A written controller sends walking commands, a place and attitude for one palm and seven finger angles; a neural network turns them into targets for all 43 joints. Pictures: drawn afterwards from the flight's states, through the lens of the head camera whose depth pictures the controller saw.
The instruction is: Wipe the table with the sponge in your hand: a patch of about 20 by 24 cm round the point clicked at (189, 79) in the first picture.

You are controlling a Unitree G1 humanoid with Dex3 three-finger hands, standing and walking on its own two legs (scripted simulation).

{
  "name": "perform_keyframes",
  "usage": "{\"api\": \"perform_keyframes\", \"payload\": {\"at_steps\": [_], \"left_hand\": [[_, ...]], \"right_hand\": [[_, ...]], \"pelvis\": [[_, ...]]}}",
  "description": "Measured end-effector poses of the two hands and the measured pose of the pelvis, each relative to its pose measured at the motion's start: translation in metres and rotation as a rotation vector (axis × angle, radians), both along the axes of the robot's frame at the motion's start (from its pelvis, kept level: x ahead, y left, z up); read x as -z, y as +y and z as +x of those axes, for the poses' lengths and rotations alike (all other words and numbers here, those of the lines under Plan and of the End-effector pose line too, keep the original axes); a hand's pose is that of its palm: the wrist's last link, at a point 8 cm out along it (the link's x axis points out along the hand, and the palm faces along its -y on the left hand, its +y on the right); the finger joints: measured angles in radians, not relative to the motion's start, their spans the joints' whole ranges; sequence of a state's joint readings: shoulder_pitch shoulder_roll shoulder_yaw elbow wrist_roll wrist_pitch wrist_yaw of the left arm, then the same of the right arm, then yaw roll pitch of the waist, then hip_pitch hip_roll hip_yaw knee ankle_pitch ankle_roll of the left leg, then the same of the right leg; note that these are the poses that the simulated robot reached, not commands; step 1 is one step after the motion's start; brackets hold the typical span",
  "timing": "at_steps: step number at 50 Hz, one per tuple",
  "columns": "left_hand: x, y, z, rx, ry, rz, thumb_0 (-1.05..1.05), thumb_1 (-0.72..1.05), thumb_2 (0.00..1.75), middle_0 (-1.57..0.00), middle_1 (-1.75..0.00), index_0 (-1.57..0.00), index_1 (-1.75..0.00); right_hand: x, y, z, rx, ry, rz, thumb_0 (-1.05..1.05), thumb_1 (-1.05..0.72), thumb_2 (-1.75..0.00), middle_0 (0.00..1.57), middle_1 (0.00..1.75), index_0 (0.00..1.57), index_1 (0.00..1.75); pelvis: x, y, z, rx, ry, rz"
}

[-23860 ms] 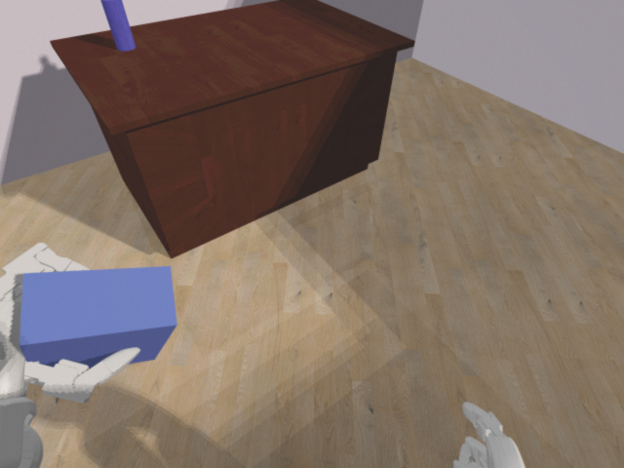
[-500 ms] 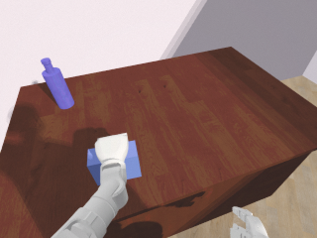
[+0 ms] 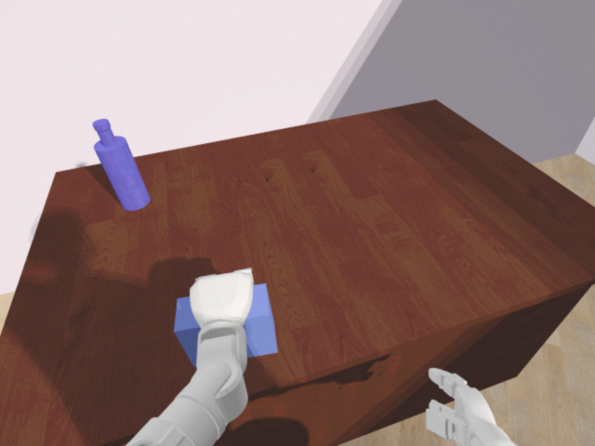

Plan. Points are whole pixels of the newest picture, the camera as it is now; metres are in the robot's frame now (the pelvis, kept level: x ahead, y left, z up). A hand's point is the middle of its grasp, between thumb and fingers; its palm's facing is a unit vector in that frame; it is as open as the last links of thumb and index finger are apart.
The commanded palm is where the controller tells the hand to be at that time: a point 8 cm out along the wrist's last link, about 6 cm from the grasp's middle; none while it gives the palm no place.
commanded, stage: wipe back along the third lane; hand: left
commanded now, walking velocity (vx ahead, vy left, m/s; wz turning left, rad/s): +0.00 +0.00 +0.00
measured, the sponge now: (231, 332) +0.30 +0.16 -0.03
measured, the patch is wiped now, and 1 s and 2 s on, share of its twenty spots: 1.00 1.00 1.00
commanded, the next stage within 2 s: slide back across to the middle lane in 0.92 s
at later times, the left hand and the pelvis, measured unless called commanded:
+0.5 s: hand (230, 321) +0.30 +0.15 +0.00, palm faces -0.02 -0.06 -1.00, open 9.6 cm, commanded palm +0.24 +0.13 +0.03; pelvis +0.00 +0.00 +0.00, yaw -1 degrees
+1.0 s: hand (230, 322) +0.30 +0.15 +0.00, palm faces -0.02 -0.06 -1.00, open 9.6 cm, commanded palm +0.24 +0.14 +0.03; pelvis +0.00 +0.00 +0.00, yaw -1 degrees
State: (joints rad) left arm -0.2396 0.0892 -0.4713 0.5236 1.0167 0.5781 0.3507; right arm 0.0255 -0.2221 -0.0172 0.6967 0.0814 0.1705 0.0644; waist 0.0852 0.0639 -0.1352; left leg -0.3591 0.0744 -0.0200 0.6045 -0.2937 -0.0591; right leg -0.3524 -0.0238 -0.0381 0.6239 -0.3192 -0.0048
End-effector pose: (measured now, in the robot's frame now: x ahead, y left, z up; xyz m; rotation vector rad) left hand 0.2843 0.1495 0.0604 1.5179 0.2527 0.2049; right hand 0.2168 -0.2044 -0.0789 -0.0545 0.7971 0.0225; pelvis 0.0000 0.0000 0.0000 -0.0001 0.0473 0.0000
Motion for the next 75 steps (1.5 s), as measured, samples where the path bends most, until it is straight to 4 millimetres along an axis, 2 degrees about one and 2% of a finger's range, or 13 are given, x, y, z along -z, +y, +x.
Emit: {"api": "perform_keyframes", "payload": {"at_steps": [21,52,63,75], "left_hand": [[0.001,-0.001,-0.006,0.002,-0.005,-0.015,0.02,-0.45,1.07,-0.75,-1.41,-0.75,-1.41],[0.002,-0.001,-0.007,0.0,-0.002,-0.019,0.01,-0.45,1.07,-0.75,-1.42,-0.76,-1.41],[-0.005,0.011,-0.018,-0.026,-0.017,-0.067,0.01,-0.45,1.07,-0.75,-1.42,-0.76,-1.41],[-0.007,0.029,-0.032,-0.036,-0.001,-0.084,0.0,-0.45,1.07,-0.75,-1.41,-0.76,-1.4]], "right_hand": [[0.002,-0.009,-0.003,0.017,0.006,-0.008,0.01,-0.91,-0.9,0.2,0.3,0.2,0.29],[0.001,-0.002,-0.01,0.014,0.001,-0.009,0.01,-0.91,-0.9,0.2,0.3,0.2,0.29],[-0.004,-0.01,-0.011,0.034,-0.015,-0.018,0.01,-0.91,-0.9,0.2,0.3,0.2,0.29],[-0.016,-0.006,0.007,0.018,-0.087,-0.028,0.01,-0.91,-0.9,0.2,0.3,0.2,0.29]], "pelvis": [[0.0,-0.001,0.002,0.01,-0.002,0.002],[0.001,0.001,-0.005,0.011,-0.002,0.001],[-0.002,0.001,-0.002,0.022,-0.029,0.002],[-0.004,0.001,0.001,0.022,-0.049,0.002]]}}
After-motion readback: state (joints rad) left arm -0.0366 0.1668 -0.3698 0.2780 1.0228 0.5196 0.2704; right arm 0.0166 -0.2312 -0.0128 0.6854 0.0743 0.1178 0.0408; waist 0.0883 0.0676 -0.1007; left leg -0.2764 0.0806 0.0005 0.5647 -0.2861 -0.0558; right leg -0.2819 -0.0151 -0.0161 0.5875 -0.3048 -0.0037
